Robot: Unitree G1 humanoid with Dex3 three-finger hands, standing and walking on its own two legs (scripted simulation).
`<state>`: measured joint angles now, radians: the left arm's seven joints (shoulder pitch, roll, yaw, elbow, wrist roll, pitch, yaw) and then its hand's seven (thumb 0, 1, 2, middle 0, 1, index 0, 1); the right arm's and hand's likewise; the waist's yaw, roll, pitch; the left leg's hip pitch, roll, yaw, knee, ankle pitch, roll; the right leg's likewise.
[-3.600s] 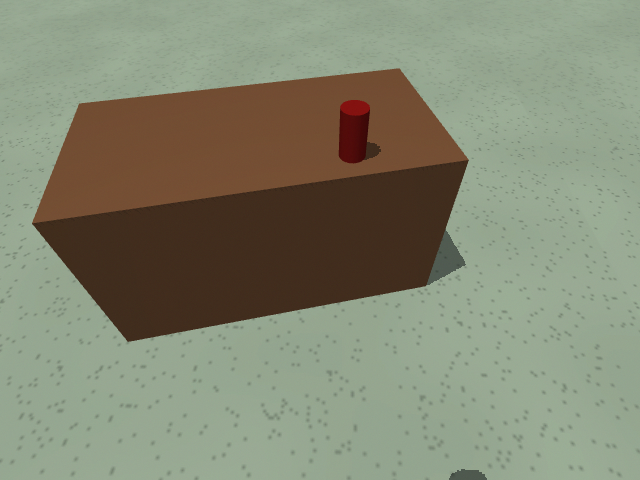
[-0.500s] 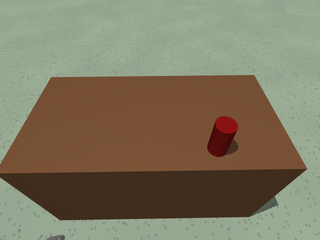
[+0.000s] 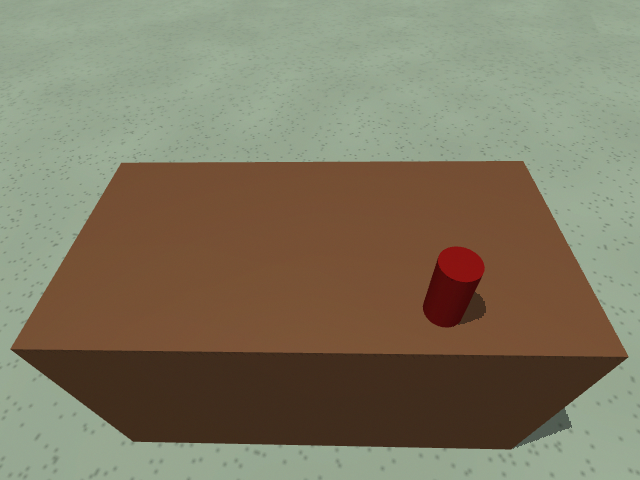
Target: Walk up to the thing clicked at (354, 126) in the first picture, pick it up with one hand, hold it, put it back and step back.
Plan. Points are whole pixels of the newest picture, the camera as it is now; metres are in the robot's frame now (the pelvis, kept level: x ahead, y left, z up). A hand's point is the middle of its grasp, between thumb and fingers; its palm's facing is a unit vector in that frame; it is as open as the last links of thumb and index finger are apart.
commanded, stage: walk up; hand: right
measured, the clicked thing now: (451, 288) +0.45 -0.20 -0.11
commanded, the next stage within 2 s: stand in 0.16 s
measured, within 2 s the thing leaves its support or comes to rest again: neither
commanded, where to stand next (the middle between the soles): +0.06 +0.02 m, yaw -2 degrees
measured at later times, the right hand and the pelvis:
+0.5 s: hand out of the picture +0.09 -0.26 -0.16, palm faces +0.00 +0.94 -0.33, open 7.4 cm; pelvis +0.01 -0.01 +0.00, yaw -1 degrees
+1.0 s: hand out of the picture +0.08 -0.28 -0.16, palm faces -0.01 +0.94 -0.33, open 7.4 cm; pelvis +0.01 -0.02 +0.00, yaw -1 degrees
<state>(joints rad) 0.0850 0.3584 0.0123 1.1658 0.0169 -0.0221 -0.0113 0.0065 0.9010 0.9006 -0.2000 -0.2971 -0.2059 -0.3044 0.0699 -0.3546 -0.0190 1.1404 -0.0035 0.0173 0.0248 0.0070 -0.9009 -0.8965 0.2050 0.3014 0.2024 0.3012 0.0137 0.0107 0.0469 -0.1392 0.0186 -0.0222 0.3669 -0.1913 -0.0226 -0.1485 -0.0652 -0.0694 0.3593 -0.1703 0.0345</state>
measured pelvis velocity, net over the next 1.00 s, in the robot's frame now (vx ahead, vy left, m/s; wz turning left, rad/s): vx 0.01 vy -0.02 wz -0.01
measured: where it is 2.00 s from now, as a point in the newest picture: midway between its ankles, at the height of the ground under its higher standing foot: outside the picture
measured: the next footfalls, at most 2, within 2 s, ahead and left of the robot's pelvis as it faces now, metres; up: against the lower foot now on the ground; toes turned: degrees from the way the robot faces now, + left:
none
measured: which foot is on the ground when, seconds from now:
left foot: down 0.00-1.00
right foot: down 0.00-1.00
